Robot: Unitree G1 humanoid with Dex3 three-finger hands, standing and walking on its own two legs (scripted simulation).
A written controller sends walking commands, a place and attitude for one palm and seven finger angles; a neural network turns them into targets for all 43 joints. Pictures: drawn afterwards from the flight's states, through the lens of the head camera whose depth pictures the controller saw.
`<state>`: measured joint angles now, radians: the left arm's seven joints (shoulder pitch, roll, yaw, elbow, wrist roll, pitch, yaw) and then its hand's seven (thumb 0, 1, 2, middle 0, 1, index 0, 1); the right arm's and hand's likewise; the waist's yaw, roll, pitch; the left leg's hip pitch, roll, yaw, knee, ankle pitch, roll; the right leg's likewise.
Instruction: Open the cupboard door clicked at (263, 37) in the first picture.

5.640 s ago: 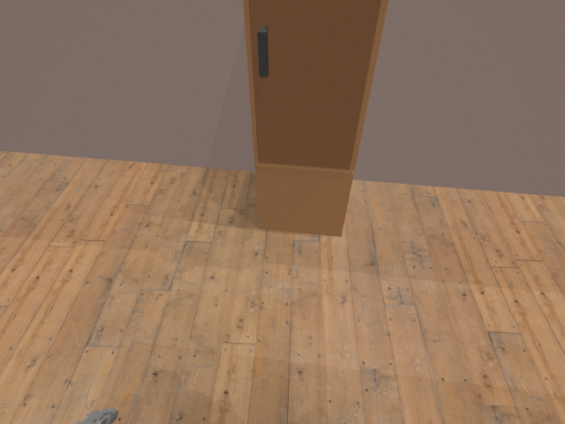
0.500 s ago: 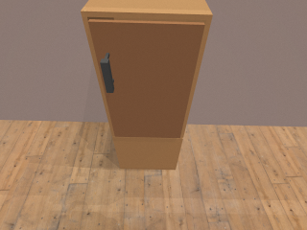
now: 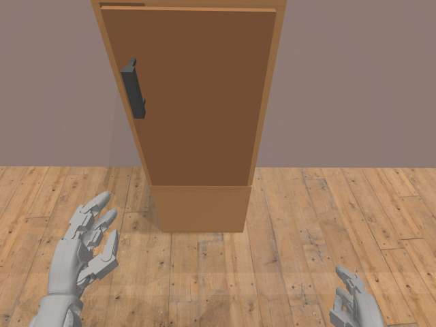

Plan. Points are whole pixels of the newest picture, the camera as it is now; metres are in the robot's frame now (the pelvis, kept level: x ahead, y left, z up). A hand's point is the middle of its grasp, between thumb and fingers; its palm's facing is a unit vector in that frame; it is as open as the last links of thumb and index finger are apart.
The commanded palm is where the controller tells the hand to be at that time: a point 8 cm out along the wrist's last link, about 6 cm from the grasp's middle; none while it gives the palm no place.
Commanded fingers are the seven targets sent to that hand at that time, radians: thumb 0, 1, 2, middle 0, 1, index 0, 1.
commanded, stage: raise the hand with hooked fingers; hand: left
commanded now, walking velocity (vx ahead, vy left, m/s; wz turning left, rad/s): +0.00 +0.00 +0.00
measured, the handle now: (136, 88) +0.60 +0.21 +0.12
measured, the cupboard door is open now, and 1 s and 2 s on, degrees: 0 0 0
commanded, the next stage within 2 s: move the hooked fingers beside the handle in 1.80 s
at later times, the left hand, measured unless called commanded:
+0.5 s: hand (86, 262) +0.22 +0.22 +0.04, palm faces -0.01 -1.00 -0.03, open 10.8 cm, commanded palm +0.18 +0.28 +0.05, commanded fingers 0.00 -0.06 0.49 -0.27 -0.92 -0.27 -0.92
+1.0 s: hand (31, 229) +0.25 +0.29 +0.11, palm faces +0.07 -1.00 -0.06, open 13.6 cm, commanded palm +0.21 +0.34 +0.11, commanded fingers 0.00 -0.50 0.30 -0.30 -1.20 -0.30 -1.20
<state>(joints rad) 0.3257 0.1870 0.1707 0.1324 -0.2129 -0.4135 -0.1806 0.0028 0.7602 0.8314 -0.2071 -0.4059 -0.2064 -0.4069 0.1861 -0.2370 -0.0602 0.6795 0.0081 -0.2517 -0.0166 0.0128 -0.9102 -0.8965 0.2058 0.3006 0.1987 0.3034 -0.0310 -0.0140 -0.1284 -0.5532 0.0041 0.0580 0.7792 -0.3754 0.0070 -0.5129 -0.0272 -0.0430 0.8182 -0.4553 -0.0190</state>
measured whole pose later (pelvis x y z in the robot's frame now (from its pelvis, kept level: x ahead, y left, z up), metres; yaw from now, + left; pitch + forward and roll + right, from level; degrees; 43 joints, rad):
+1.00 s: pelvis -0.01 +0.03 +0.01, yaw +1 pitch +5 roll -2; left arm 0.07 0.38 0.36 0.17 -0.34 -0.17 -0.39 -0.01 -0.40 0.34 -0.29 -1.14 -0.29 -1.14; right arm 0.23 -0.25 0.06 0.56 0.06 -0.25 -0.08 0.01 -0.90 -0.90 0.21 0.30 0.20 0.30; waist 0.02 0.03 -0.08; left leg -0.50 0.00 0.02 0.78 -0.36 0.04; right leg -0.40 -0.02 -0.08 0.71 -0.39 0.01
